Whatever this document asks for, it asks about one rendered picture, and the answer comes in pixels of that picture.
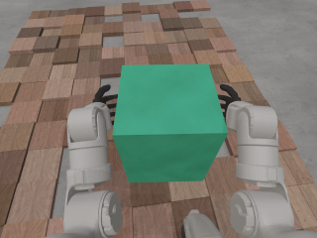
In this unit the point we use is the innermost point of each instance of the robot right forearm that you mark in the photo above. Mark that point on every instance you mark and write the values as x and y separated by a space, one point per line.
257 137

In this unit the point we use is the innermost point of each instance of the right robot upper arm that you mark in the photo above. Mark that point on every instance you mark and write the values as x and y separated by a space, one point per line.
256 213

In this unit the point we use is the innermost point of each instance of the right robot hand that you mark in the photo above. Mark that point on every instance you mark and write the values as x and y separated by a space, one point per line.
234 97

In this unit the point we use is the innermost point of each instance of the robot left forearm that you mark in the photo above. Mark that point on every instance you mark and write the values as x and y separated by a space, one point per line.
87 142

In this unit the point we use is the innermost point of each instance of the left robot upper arm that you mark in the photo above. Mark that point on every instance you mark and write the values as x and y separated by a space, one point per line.
92 214

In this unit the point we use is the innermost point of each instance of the right robot thigh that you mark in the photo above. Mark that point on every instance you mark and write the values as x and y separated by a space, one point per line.
198 225

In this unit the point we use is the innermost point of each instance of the left robot hand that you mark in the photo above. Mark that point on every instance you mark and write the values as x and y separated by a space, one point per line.
98 98

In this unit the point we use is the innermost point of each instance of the carton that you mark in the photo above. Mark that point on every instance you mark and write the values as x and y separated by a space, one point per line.
169 125

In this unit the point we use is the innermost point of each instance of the right robot shin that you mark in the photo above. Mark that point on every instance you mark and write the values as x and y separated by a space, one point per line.
193 211

